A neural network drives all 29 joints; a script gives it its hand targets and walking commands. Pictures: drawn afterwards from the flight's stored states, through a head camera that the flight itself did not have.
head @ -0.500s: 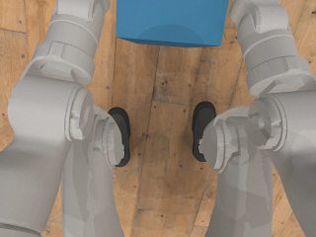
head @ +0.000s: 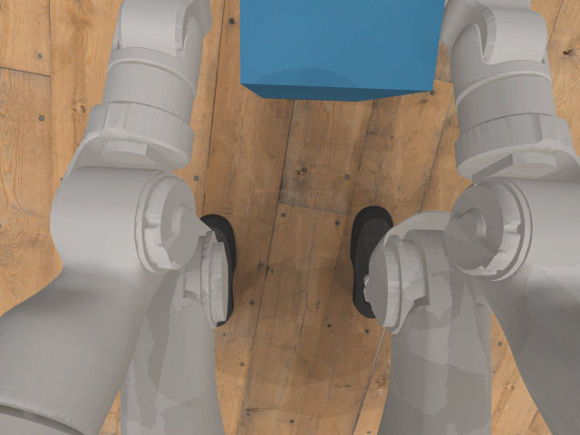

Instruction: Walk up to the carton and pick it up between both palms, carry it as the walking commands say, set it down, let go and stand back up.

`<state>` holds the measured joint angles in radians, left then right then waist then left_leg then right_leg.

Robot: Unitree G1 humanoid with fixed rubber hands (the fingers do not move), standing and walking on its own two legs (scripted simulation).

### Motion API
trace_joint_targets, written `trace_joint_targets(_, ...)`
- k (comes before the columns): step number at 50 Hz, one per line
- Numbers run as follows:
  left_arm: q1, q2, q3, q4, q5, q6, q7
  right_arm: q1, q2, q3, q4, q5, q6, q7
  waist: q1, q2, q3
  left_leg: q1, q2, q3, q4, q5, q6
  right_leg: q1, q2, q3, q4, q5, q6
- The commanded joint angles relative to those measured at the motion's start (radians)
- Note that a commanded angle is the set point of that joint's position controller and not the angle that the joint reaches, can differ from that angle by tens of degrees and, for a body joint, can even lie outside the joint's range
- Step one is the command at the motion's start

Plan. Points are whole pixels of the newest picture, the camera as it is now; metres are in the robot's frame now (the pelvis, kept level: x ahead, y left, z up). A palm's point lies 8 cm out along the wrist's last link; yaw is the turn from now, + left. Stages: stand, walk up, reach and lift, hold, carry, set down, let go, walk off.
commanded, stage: reach and lift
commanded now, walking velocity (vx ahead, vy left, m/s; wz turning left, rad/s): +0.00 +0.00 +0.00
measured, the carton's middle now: out of the picture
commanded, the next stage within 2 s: none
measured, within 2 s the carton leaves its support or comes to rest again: leaves its support in 0.26 s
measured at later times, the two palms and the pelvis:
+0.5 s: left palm out of the picture +0.56 +0.11 -0.11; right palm out of the picture +0.54 -0.14 -0.11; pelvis +0.00 +0.00 +0.02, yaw +2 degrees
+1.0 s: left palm out of the picture +0.56 +0.10 -0.06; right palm out of the picture +0.54 -0.14 -0.06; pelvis +0.01 +0.00 +0.06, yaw +1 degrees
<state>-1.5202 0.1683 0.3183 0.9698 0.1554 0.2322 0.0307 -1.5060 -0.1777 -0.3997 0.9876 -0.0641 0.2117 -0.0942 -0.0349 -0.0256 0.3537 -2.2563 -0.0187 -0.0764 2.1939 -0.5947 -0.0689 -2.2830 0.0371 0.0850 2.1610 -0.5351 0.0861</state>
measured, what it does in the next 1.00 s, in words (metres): rises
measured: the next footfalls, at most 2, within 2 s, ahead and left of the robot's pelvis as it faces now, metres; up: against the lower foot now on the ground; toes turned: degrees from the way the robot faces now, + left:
none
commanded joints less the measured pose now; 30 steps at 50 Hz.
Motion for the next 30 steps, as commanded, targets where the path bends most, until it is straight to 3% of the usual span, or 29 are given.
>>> trace_joint_targets(1,-0.424,-0.884,-0.295,-0.022,-0.085,-0.018,-0.228,-0.43,0.983,0.318,-0.053,0.085,-0.003,0.264,0.024,0.07,-1.078,0.542,-0.128,0.169,-0.198,0.271,0.065,0.53,0.123,-0.203,-0.145,0.249,-0.034)
trace_joint_targets(8,-0.46,-0.917,-0.344,-0.087,-0.111,-0.022,-0.215,-0.447,1.025,0.354,-0.105,0.101,-0.001,0.251,0.021,0.071,-1.232,0.584,-0.135,0.175,-0.201,0.334,0.056,0.611,0.129,-0.207,-0.149,0.323,-0.028)
trace_joint_targets(17,-0.572,-0.995,-0.442,-0.218,-0.174,-0.02,-0.183,-0.497,1.09,0.408,-0.227,0.106,0.015,0.217,-0.032,0.101,-1.508,0.692,-0.156,0.184,-0.216,0.422,0.035,0.724,0.135,-0.218,-0.178,0.415,-0.016)
trace_joint_targets(25,-0.493,-1.043,-0.351,-0.103,-0.092,0.021,-0.167,-0.548,1.069,0.387,-0.274,0.035,0.048,0.218,-0.047,0.076,-1.407,0.637,-0.173,0.181,-0.288,0.294,0.043,0.683,0.136,-0.224,-0.253,0.282,-0.009)
trace_joint_targets(30,-0.486,-1.065,-0.304,-0.079,-0.051,0.041,-0.165,-0.582,1.078,0.381,-0.294,0.01,0.066,0.228,-0.04,0.058,-1.416,0.648,-0.177,0.176,-0.322,0.266,0.049,0.691,0.136,-0.227,-0.287,0.252,-0.008)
